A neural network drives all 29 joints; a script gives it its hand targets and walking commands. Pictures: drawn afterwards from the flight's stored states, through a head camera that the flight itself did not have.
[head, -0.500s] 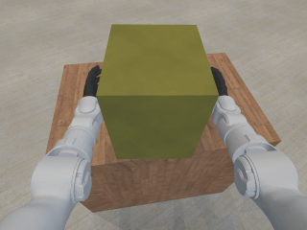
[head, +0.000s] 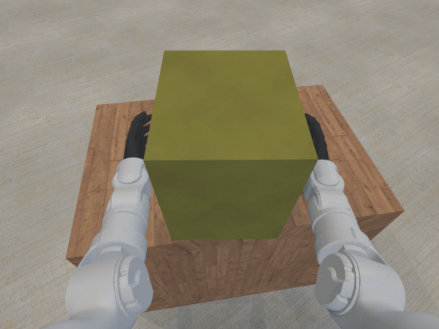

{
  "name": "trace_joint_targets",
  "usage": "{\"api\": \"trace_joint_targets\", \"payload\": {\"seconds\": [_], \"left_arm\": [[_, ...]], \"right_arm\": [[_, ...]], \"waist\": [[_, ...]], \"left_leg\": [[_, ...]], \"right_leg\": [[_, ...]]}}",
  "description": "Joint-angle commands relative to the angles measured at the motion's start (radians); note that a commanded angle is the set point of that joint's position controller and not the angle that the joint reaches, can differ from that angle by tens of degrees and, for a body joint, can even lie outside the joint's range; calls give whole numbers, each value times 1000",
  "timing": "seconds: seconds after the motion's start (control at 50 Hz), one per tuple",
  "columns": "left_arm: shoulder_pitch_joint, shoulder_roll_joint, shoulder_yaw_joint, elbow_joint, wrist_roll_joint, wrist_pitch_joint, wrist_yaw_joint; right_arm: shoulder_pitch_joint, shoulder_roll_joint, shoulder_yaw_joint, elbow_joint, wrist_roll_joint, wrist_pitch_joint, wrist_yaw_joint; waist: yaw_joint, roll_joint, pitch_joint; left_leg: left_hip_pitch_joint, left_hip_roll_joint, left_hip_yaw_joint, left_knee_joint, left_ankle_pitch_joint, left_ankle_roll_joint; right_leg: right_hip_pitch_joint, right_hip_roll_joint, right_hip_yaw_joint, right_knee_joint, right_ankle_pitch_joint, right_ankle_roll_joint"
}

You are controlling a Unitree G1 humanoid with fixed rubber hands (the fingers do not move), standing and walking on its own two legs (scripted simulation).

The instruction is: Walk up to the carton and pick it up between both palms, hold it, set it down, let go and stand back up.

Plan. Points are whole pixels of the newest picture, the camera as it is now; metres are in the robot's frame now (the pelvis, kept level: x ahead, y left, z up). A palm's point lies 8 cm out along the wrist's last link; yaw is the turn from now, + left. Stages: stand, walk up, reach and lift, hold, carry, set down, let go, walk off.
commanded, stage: reach and lift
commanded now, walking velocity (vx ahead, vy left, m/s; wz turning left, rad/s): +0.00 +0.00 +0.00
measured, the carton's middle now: (224, 151) +0.46 +0.00 +0.03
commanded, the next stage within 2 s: none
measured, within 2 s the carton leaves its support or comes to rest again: leaves its support in 0.64 s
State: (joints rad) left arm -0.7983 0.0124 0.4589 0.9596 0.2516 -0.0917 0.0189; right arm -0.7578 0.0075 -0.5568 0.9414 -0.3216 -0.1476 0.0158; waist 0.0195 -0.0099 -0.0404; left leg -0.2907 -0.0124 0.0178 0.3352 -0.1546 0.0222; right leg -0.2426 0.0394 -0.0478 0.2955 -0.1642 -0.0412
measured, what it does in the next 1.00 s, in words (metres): stands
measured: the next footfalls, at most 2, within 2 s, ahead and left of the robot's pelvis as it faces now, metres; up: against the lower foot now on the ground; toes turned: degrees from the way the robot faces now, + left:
none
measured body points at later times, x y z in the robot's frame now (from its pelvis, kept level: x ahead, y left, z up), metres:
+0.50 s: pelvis +0.02 +0.00 +0.00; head +0.04 +0.00 +0.45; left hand +0.43 +0.17 +0.08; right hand +0.43 -0.16 +0.08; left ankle +0.00 +0.10 -0.75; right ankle -0.02 -0.09 -0.75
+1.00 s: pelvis +0.00 +0.00 +0.00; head +0.00 +0.01 +0.45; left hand +0.41 +0.16 +0.10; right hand +0.39 -0.18 +0.09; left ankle +0.00 +0.10 -0.75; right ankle -0.02 -0.09 -0.75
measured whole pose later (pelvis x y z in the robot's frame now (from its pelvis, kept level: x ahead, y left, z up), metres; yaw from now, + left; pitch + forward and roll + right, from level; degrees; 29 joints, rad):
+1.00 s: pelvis +0.00 +0.00 +0.00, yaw -1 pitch +2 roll +0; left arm -0.72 0.00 0.37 0.83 0.21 0.07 0.03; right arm -0.66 -0.02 -0.42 0.95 -0.19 -0.16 -0.03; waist 0.02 -0.03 -0.04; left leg -0.19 0.00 0.05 0.31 -0.15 0.02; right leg -0.15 0.04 -0.06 0.29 -0.17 -0.05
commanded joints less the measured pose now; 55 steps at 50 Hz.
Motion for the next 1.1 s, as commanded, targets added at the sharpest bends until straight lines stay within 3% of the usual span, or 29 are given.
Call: {"api": "trace_joint_targets", "payload": {"seconds": [0.0,0.12,0.16,0.18,0.2,0.24,0.32,0.38,0.42,0.44,0.48,0.54,0.56,0.58,0.6,0.62,0.64,0.72,0.74,0.76,0.8,0.84,0.88,0.9,0.94,0.96,0.98,1.0,1.08], "left_arm": [[-494,-441,-245,-54,43,50,-112],[-464,-485,-303,-119,22,90,-103],[-467,-475,-325,-150,12,96,-105],[-470,-473,-320,-149,8,92,-106],[-480,-492,-345,-170,3,88,-104],[-492,-473,-347,-181,14,81,-94],[-473,-487,-345,-176,-2,90,-105],[-458,-465,-325,-183,5,81,-112],[-480,-481,-345,-199,-19,82,-122],[-488,-474,-343,-203,-17,74,-122],[-478,-470,-344,-183,4,76,-118],[-546,-490,-356,-220,-16,39,-113],[-550,-480,-346,-230,-10,24,-106],[-533,-469,-350,-207,-1,20,-103],[-498,-467,-363,-196,8,30,-104],[-567,-483,-350,-239,-6,12,-104],[-586,-501,-376,-240,-19,5,-101],[-470,-467,-354,-113,22,46,-99],[-587,-487,-374,-232,-17,24,-100],[-528,-499,-391,-166,-14,42,-100],[-538,-488,-395,-219,-45,52,-98],[-606,-519,-414,-268,-64,48,-87],[-553,-478,-407,-206,-36,77,-77],[-526,-487,-414,-222,-39,108,-82],[-630,-484,-379,-246,-50,107,-91],[-626,-498,-425,-284,-79,109,-86],[-651,-510,-432,-305,-87,98,-85],[-583,-488,-420,-244,-60,127,-85],[-612,-499,-447,-266,-85,208,-97]], "right_arm": [[-471,410,249,-38,-58,-20,116],[-458,426,284,-48,-40,-27,120],[-433,420,297,-37,-30,-26,112],[-451,441,302,-49,-28,-33,109],[-451,440,300,-52,-39,-43,105],[-443,459,320,-20,-16,-47,105],[-453,462,327,-36,-14,-49,94],[-467,501,381,-70,7,-55,88],[-471,474,370,-93,1,-62,81],[-478,492,389,-98,1,-72,80],[-469,480,367,-89,-9,-78,79],[-514,504,366,-122,-28,-115,76],[-527,511,381,-122,-18,-127,76],[-520,506,394,-103,-8,-131,73],[-459,504,394,-52,-4,-116,69],[-538,495,390,-111,-2,-142,68],[-539,491,377,-106,-25,-154,67],[-501,430,393,-9,14,-121,78],[-578,455,388,-101,27,-150,76],[-585,436,422,-105,31,-142,73],[-632,450,470,-188,79,-136,66],[-696,451,475,-237,83,-146,70],[-606,454,496,-108,106,-95,76],[-566,436,477,-79,113,-57,74],[-723,461,466,-182,109,-81,78],[-678,464,469,-170,106,-76,79],[-739,458,488,-236,120,-99,76],[-688,454,510,-166,134,-65,75],[-697,421,475,-157,156,-2,67]], "waist": [[-27,29,-453],[-16,41,-458],[-43,42,-436],[-25,44,-463],[-50,55,-480],[-21,85,-483],[-29,57,-475],[1,17,-471],[-30,0,-476],[-9,-5,-499],[-26,35,-494],[-25,19,-590],[4,16,-601],[-2,10,-584],[-27,23,-528],[0,13,-576],[-44,26,-585],[-22,20,-467],[-19,5,-565],[-31,9,-554],[11,-11,-592],[2,-13,-655],[14,-1,-535],[-10,20,-463],[44,-23,-527],[0,-18,-541],[24,-25,-639],[27,-12,-525],[-14,26,-465]], "left_leg": [[229,43,57,11,389,-60],[342,53,55,53,537,-80],[334,59,47,53,556,-75],[340,55,51,61,576,-80],[364,59,47,72,600,-80],[378,59,44,84,645,-88],[303,53,57,65,604,-87],[217,34,68,46,549,-69],[208,36,58,11,488,-58],[223,40,61,14,508,-56],[247,41,62,21,529,-66],[236,36,63,17,505,-68],[229,35,66,19,517,-64],[208,31,71,12,492,-60],[195,32,69,4,473,-54],[191,30,67,-2,470,-57],[198,34,65,-5,449,-57],[302,42,51,0,438,-51],[261,39,61,-10,413,-63],[254,30,55,-7,399,-57],[236,31,55,-1,431,-52],[226,29,50,-5,443,-60],[278,33,46,-11,396,-43],[279,35,46,-17,366,-43],[204,25,67,-34,293,-40],[234,25,60,-36,304,-41],[227,28,56,-20,346,-44],[264,21,59,-16,355,-39],[302,21,51,-33,266,-46]], "right_leg": [[233,-36,-24,26,403,74],[156,-16,-49,21,379,70],[164,-21,-44,24,417,74],[171,-14,-50,23,412,80],[142,-15,-51,27,429,76],[128,-16,-52,28,454,76],[222,-26,-43,39,511,75],[320,-41,-27,62,628,96],[338,-46,-35,70,640,97],[326,-45,-33,66,614,101],[320,-46,-35,61,606,96],[343,-48,-38,62,634,89],[349,-49,-38,75,663,94],[389,-53,-26,74,686,93],[407,-54,-23,74,682,89],[387,-56,-32,80,666,99],[352,-59,-39,75,645,92],[284,-51,-35,24,509,74],[314,-46,-48,27,511,75],[339,-48,-35,35,534,75],[370,-44,-28,43,583,83],[374,-45,-33,60,595,80],[334,-39,-21,38,505,69],[320,-41,-21,19,449,62],[341,-46,-14,12,401,73],[348,-46,-18,28,442,72],[364,-44,-22,43,499,76],[361,-43,-12,32,486,80],[261,-42,-15,-6,327,64]]}}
